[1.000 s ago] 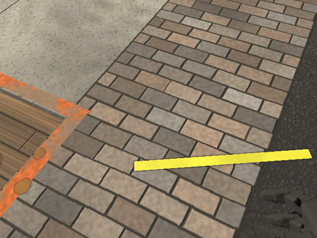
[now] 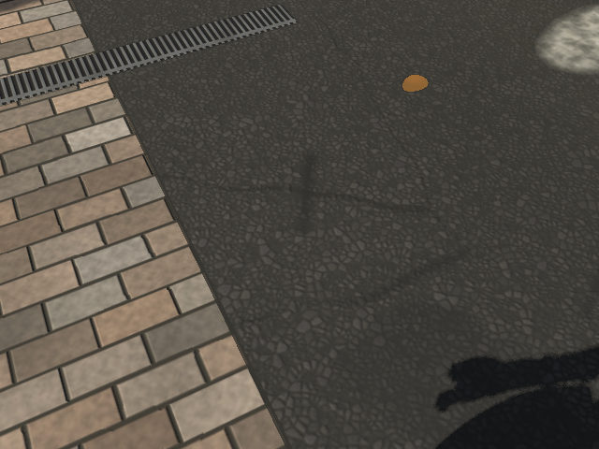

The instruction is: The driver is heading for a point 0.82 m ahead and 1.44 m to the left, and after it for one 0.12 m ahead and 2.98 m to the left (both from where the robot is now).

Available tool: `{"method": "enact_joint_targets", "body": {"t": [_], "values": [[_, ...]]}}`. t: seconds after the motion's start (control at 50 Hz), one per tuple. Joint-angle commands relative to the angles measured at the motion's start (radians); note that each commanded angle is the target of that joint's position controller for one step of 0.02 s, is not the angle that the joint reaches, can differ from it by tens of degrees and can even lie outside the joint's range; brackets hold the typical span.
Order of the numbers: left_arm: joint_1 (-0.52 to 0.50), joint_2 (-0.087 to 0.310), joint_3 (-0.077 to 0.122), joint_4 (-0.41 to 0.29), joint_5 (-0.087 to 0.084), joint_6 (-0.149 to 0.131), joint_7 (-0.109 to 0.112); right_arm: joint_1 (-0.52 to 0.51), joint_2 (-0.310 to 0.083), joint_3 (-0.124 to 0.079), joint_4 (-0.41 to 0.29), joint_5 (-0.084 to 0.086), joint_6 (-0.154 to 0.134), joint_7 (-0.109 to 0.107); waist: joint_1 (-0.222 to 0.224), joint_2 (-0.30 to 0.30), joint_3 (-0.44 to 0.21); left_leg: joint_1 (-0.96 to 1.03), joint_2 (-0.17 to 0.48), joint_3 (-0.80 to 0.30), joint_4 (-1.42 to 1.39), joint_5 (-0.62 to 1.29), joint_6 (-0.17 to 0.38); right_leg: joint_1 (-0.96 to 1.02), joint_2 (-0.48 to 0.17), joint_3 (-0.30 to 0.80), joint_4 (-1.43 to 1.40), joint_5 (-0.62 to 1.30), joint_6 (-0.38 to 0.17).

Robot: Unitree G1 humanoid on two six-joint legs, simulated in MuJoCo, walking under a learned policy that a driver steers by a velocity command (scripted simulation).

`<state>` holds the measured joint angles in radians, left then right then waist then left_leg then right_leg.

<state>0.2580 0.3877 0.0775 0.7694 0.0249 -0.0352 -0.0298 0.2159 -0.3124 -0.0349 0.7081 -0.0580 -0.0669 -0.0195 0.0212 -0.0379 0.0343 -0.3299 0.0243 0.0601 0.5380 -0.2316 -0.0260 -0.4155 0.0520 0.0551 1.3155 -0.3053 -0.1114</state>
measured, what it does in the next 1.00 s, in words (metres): walks ahead, turning left: right foot, then left foot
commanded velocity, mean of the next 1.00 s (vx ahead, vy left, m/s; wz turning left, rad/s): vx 0.22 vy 0.00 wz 0.57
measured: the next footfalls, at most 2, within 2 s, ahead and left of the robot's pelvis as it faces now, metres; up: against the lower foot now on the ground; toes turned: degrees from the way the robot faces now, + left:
right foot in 0.26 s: +0.40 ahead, -0.09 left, +0.00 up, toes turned +4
left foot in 0.68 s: +0.36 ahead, +0.18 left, +0.00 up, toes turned +26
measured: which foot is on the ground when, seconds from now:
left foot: down 0.00-0.26, up 0.28-0.66, down 0.68-1.00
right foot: up 0.00-0.24, down 0.26-0.68, up 0.70-1.00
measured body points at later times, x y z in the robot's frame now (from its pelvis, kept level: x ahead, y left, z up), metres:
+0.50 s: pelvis +0.28 +0.01 +0.01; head +0.33 +0.01 +0.45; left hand +0.40 +0.30 -0.09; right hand +0.45 -0.27 -0.10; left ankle +0.28 +0.15 -0.65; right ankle +0.36 -0.09 -0.73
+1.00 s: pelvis +0.34 +0.06 +0.01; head +0.37 +0.11 +0.45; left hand +0.32 +0.40 -0.09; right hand +0.65 -0.07 -0.06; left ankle +0.33 +0.16 -0.73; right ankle +0.47 -0.04 -0.69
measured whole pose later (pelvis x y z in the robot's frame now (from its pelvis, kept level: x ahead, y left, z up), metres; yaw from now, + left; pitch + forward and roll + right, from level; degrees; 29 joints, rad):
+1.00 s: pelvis +0.34 +0.06 +0.01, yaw +39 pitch +4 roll -2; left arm 0.02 0.30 0.08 0.75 -0.01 -0.01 0.02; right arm 0.18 -0.34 -0.10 0.55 0.02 0.05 -0.04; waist -0.02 0.01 0.05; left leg -0.40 -0.10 -0.19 0.51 -0.16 0.04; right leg -0.50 0.06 0.14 0.78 -0.32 0.07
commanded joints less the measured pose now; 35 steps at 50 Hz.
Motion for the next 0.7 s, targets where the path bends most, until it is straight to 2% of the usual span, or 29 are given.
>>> {"method": "enact_joint_targets", "body": {"t": [0.02,0.04,0.06,0.08,0.1,0.12,0.14,0.16,0.18,0.2,0.22,0.24,0.26,0.28,0.3,0.32,0.34,0.36,0.38,0.4,0.42,0.46,0.54,0.62,0.66,0.68,0.7], "values": [[-0.092,-0.054,-0.033,-0.125,0.024,0.009,-0.028,0.177,-0.006,-0.002,0.051,0.015,-0.035,0.014,-0.046,0.098,-0.005,0.251,0.225,-0.286,-0.290,0.213,0.117,-0.315,-0.101,0.049,0.000,0.019,0.021],[-0.076,-0.071,-0.041,-0.140,0.023,0.010,-0.025,0.190,-0.021,-0.002,0.066,0.024,-0.053,0.026,-0.022,0.125,-0.009,0.247,0.248,-0.256,-0.267,0.498,0.138,-0.318,-0.076,0.059,-0.045,-0.003,0.031],[-0.094,-0.071,-0.047,-0.149,0.026,0.006,-0.020,0.197,-0.032,-0.004,0.082,0.032,-0.066,0.037,-0.018,0.121,-0.002,0.242,0.239,-0.205,-0.271,0.699,0.147,-0.317,-0.052,0.062,-0.115,0.005,0.041],[-0.120,-0.071,-0.053,-0.165,0.028,-0.001,-0.018,0.184,-0.054,-0.006,0.093,0.037,-0.072,0.042,-0.005,0.134,0.006,0.215,0.224,-0.154,-0.290,0.776,0.152,-0.291,-0.032,0.057,-0.228,0.034,0.049],[-0.146,-0.067,-0.061,-0.178,0.026,-0.007,-0.023,0.132,-0.073,-0.009,0.092,0.040,-0.070,0.044,0.019,0.144,0.011,0.169,0.183,-0.095,-0.311,0.758,0.143,-0.222,-0.029,0.023,-0.390,0.096,0.056],[-0.169,-0.070,-0.064,-0.182,-0.055,-0.035,-0.018,0.005,-0.133,-0.030,0.051,0.108,-0.065,0.021,0.046,0.146,0.019,0.136,0.135,-0.072,-0.311,0.695,0.157,-0.153,-0.054,-0.017,-0.544,0.159,0.068],[-0.236,-0.067,-0.075,-0.190,-0.047,-0.056,-0.026,0.044,-0.159,-0.036,0.057,0.123,-0.066,0.009,0.012,0.119,-0.005,0.109,0.137,-0.083,-0.320,0.696,0.163,-0.054,-0.040,-0.047,-0.649,0.253,0.083],[-0.277,-0.062,-0.074,-0.202,-0.035,-0.068,-0.034,0.110,-0.191,-0.046,0.078,0.118,-0.069,0.004,-0.004,0.107,-0.024,0.116,0.159,-0.117,-0.330,0.688,0.170,0.030,-0.020,-0.047,-0.708,0.341,0.087],[-0.276,-0.037,-0.065,-0.201,-0.026,-0.072,-0.035,0.136,-0.219,-0.056,0.091,0.109,-0.068,0.001,0.003,0.116,-0.035,0.156,0.173,-0.140,-0.314,0.691,0.161,0.070,-0.013,-0.024,-0.753,0.391,0.079],[-0.247,0.000,-0.051,-0.190,-0.014,-0.072,-0.028,0.142,-0.229,-0.062,0.097,0.103,-0.064,-0.001,0.023,0.124,-0.054,0.198,0.169,-0.148,-0.265,0.726,0.142,0.111,-0.005,-0.012,-0.789,0.413,0.062],[-0.177,0.026,-0.038,-0.164,0.000,-0.072,-0.018,0.137,-0.218,-0.060,0.097,0.103,-0.057,-0.001,0.063,0.129,-0.086,0.215,0.145,-0.142,-0.174,0.771,0.115,0.199,0.009,-0.021,-0.835,0.465,0.038],[-0.096,0.052,-0.023,-0.137,0.013,-0.068,-0.004,0.138,-0.207,-0.056,0.090,0.104,-0.049,0.001,0.106,0.134,-0.130,0.178,0.105,-0.128,-0.031,0.758,0.079,0.332,-0.010,-0.018,-0.869,0.568,0.018],[0.000,0.109,-0.007,-0.121,0.032,-0.058,0.017,0.138,-0.167,-0.043,0.057,0.086,-0.045,0.002,0.137,0.082,-0.228,0.013,0.039,-0.114,0.212,0.490,0.032,0.571,-0.154,0.085,-0.792,0.911,-0.024],[0.015,0.135,-0.014,-0.146,0.066,-0.036,0.034,0.322,-0.021,-0.001,0.064,0.068,-0.032,0.009,0.054,-0.190,-0.444,-0.234,-0.077,-0.101,0.669,-0.435,-0.030,0.841,-0.521,0.381,-0.681,1.419,-0.204],[0.021,0.083,-0.021,-0.169,0.035,-0.018,0.028,0.377,-0.100,-0.017,0.079,0.089,-0.019,0.011,0.074,-0.163,-0.605,-0.245,-0.056,-0.236,0.818,-0.497,-0.035,0.830,-0.538,0.441,-0.706,1.331,-0.250],[-0.046,0.048,-0.024,-0.176,0.002,-0.007,0.027,0.301,-0.149,-0.040,0.056,0.105,-0.003,0.005,0.050,-0.099,-0.483,-0.315,-0.009,-0.203,0.823,-0.442,-0.044,0.720,-0.481,0.334,-0.753,1.146,-0.228],[-0.095,0.013,-0.028,-0.162,-0.023,-0.006,0.030,0.239,-0.141,-0.045,0.038,0.100,0.014,-0.009,0.027,-0.043,-0.356,-0.369,0.023,-0.154,0.782,-0.371,-0.060,0.603,-0.423,0.264,-0.804,0.991,-0.193],[-0.129,-0.016,-0.033,-0.153,-0.027,-0.007,0.032,0.224,-0.128,-0.049,0.037,0.093,0.034,-0.022,-0.001,-0.023,-0.269,-0.365,0.045,-0.134,0.780,-0.325,-0.079,0.482,-0.392,0.217,-0.856,0.883,-0.176],[-0.176,-0.027,-0.033,-0.148,-0.017,-0.007,0.033,0.247,-0.111,-0.054,0.034,0.090,0.060,-0.028,-0.049,-0.046,-0.216,-0.301,0.068,-0.129,0.777,-0.297,-0.091,0.342,-0.377,0.168,-0.916,0.781,-0.166],[-0.213,-0.028,-0.027,-0.146,-0.005,-0.007,0.033,0.261,-0.084,-0.054,0.024,0.091,0.081,-0.033,-0.078,-0.082,-0.183,-0.244,0.077,-0.114,0.770,-0.276,-0.097,0.227,-0.376,0.130,-0.972,0.689,-0.163],[-0.244,-0.030,-0.023,-0.143,0.001,-0.010,0.036,0.251,-0.061,-0.054,0.006,0.090,0.095,-0.035,-0.092,-0.092,-0.155,-0.224,0.085,-0.105,0.736,-0.255,-0.099,0.158,-0.375,0.085,-1.012,0.627,-0.163],[-0.264,-0.011,-0.009,-0.128,0.002,-0.016,0.047,0.185,-0.049,-0.056,-0.038,0.081,0.108,-0.034,-0.090,-0.079,-0.133,-0.219,0.102,-0.094,0.631,-0.172,-0.088,0.117,-0.376,0.012,-1.046,0.559,-0.155],[-0.286,0.019,0.010,-0.109,-0.010,-0.007,0.070,0.095,-0.045,-0.053,-0.082,0.076,0.111,0.003,-0.074,-0.074,-0.151,-0.108,0.105,-0.061,0.387,0.041,-0.037,0.125,-0.365,-0.125,-1.042,0.433,-0.115],[-0.251,0.062,0.032,-0.080,-0.042,0.005,0.055,0.018,-0.090,-0.070,-0.132,0.077,0.131,0.036,-0.053,-0.073,-0.123,-0.062,0.075,-0.003,0.214,0.003,0.018,0.212,-0.403,-0.165,-0.974,0.360,-0.061],[-0.230,0.054,0.036,-0.062,-0.059,0.012,0.048,0.035,-0.098,-0.084,-0.133,0.072,0.134,0.037,-0.069,-0.036,-0.119,0.026,0.030,0.030,0.069,0.051,0.064,0.218,-0.381,-0.210,-0.857,0.282,0.009],[-0.171,0.024,0.033,-0.036,-0.057,0.018,0.040,0.076,-0.135,-0.102,-0.123,0.062,0.133,0.026,-0.074,0.050,-0.109,0.105,0.017,-0.016,-0.019,0.164,0.103,0.174,-0.324,-0.250,-0.715,0.182,0.066],[-0.128,0.001,0.029,-0.051,-0.020,0.024,0.036,0.116,-0.286,-0.142,-0.138,0.060,0.126,0.006,-0.051,0.370,-0.077,0.247,0.228,-0.352,-0.109,0.644,0.209,-0.081,-0.189,-0.329,-0.376,-0.194,0.166]]}}
Keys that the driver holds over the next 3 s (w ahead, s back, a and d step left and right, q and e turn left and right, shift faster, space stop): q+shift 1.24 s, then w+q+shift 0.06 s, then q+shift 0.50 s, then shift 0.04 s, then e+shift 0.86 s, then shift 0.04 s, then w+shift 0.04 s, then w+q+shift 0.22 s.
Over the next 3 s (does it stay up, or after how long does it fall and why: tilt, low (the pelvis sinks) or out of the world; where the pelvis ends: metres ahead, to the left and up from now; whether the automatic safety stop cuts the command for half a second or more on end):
stays up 0.42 0.22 0.01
